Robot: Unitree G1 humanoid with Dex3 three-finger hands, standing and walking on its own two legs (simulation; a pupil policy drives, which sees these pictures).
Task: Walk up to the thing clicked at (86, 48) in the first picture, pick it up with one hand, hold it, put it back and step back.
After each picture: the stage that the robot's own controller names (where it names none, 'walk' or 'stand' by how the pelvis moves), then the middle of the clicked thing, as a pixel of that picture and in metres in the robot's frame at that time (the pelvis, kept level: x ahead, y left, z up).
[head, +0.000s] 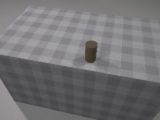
stand; (90, 52) +0.69 -0.02 -0.11
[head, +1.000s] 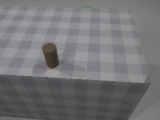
rise first; (51, 56) +0.58 +0.20 -0.08
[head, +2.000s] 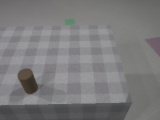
stand; (28, 81) +0.48 +0.28 -0.11
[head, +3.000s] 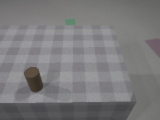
stand; (34, 79) +0.49 +0.25 -0.11
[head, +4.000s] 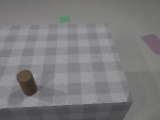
stand; (27, 83) +0.46 +0.27 -0.11
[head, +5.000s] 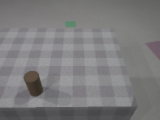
stand; (34, 84) +0.47 +0.24 -0.11
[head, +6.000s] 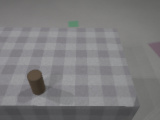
stand; (36, 82) +0.48 +0.23 -0.11
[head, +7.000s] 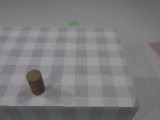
rise first; (36, 82) +0.48 +0.24 -0.11
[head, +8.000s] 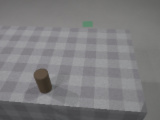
rise first; (43, 81) +0.48 +0.23 -0.11
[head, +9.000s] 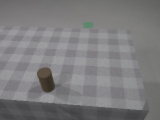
go down; (46, 80) +0.49 +0.23 -0.11
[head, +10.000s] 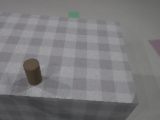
go down; (33, 72) +0.50 +0.21 -0.09
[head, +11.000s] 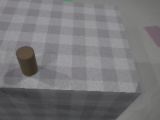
go down; (27, 61) +0.50 +0.21 -0.05
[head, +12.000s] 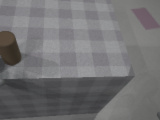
close in; (8, 49) +0.51 +0.23 -0.01
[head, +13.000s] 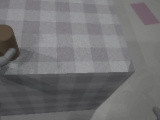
close; (6, 44) +0.51 +0.21 +0.01
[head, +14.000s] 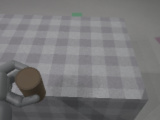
lift; (32, 86) +0.33 +0.17 +0.09
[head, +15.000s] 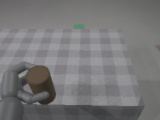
hold; (42, 85) +0.32 +0.14 +0.11
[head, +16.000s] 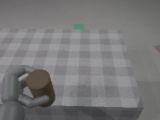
hold; (42, 89) +0.32 +0.14 +0.09
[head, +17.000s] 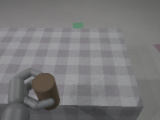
crouch; (47, 92) +0.32 +0.13 +0.08
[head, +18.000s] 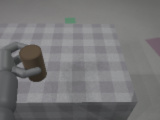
crouch; (34, 64) +0.41 +0.16 +0.10
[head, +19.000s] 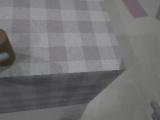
lower; (0, 48) +0.48 +0.20 -0.01
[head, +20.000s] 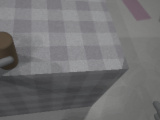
lower; (4, 51) +0.48 +0.19 +0.00
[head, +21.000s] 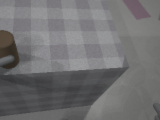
lower; (5, 50) +0.48 +0.19 +0.01
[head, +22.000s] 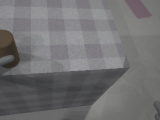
lower; (5, 50) +0.48 +0.19 +0.01
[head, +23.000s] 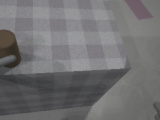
rest; (7, 50) +0.48 +0.19 +0.01
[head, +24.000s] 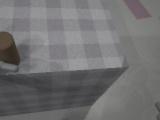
withdraw; (6, 51) +0.48 +0.19 +0.01
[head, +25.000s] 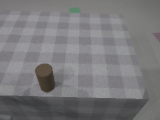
sink last; (45, 78) +0.45 +0.17 -0.05
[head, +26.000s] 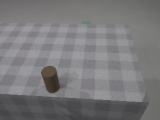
stand; (51, 79) +0.47 +0.19 -0.06
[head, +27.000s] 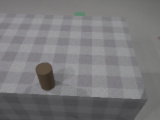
stand; (46, 76) +0.46 +0.18 -0.05
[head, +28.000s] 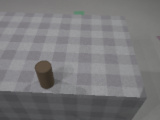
stand; (45, 75) +0.46 +0.18 -0.05
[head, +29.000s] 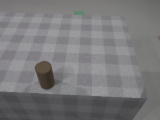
stand; (45, 75) +0.46 +0.18 -0.05
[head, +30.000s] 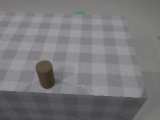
stand; (46, 75) +0.46 +0.18 -0.05
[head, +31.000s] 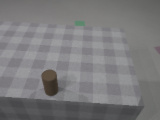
stand; (50, 83) +0.46 +0.17 -0.09
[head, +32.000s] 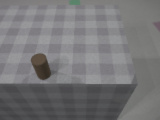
walk; (41, 67) +0.50 +0.21 -0.09
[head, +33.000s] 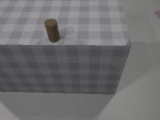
walk; (52, 30) +0.74 +0.21 -0.09
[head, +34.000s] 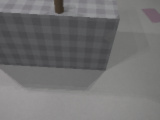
stand; (58, 4) +1.07 +0.19 -0.09
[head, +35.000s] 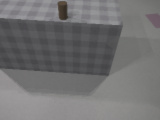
stand; (62, 10) +1.06 +0.19 -0.10
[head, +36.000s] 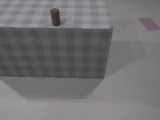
stand; (55, 17) +1.08 +0.22 -0.11
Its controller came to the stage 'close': yes
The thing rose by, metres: 0.22
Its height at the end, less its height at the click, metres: +0.00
